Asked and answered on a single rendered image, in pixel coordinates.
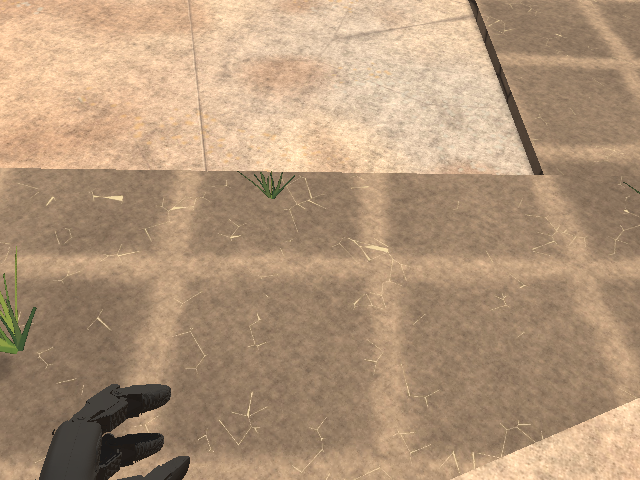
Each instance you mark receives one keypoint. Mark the robot left hand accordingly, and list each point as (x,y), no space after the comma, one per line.
(79,452)

